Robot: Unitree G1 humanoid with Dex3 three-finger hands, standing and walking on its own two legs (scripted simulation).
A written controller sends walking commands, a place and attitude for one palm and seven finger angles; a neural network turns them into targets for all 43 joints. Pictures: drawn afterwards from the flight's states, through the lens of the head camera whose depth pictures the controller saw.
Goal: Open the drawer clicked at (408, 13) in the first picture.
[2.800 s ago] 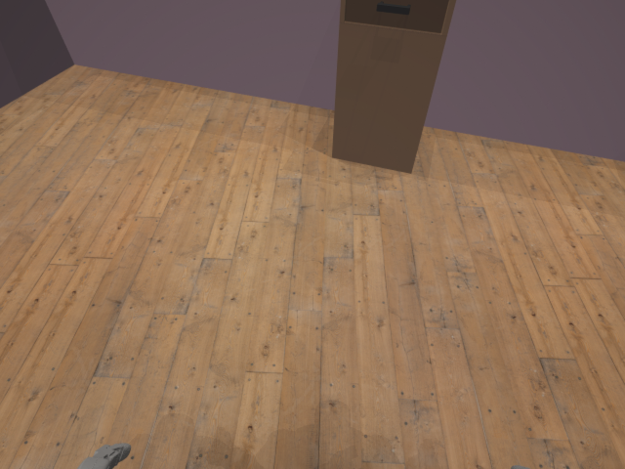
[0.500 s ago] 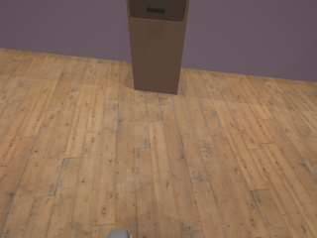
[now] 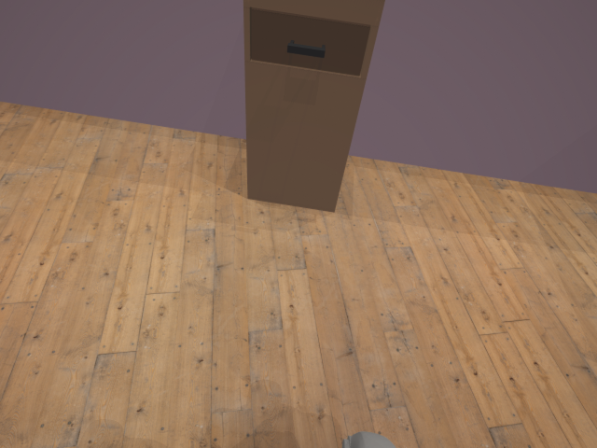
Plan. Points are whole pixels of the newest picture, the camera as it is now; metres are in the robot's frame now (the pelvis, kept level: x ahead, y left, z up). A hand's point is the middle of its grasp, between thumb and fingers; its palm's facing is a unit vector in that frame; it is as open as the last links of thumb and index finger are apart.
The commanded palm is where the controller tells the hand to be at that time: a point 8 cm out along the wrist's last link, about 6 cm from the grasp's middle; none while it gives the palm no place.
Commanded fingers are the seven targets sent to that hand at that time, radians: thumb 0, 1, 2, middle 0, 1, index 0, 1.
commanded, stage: walk to a spot facing it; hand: left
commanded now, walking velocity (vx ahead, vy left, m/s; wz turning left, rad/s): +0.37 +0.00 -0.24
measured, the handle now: (307, 47) +1.26 +0.06 -0.01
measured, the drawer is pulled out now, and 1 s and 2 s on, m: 0.00 0.00 0.00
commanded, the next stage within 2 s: take the last steps up to it in 0.68 s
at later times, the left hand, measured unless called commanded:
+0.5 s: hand (260, 336) +0.34 +0.08 -0.18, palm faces -0.10 -0.98 -0.15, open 7.4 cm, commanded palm none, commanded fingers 0.00 0.90 0.90 -0.20 -0.30 -0.20 -0.30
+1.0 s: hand (245, 347) +0.33 +0.11 -0.20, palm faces +0.10 -0.99 -0.11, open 7.4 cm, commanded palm none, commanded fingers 0.00 0.90 0.90 -0.20 -0.30 -0.20 -0.30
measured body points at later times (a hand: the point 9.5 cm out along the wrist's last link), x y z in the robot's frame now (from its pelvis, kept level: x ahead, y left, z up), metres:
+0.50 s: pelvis +0.22 -0.07 -0.02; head +0.24 -0.07 +0.43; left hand +0.35 +0.14 -0.17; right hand +0.07 -0.24 -0.17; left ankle +0.08 +0.06 -0.65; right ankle +0.27 -0.14 -0.74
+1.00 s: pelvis +0.41 -0.04 -0.02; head +0.44 -0.02 +0.43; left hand +0.32 +0.16 -0.18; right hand +0.53 -0.26 -0.15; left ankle +0.49 +0.04 -0.74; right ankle +0.29 -0.15 -0.68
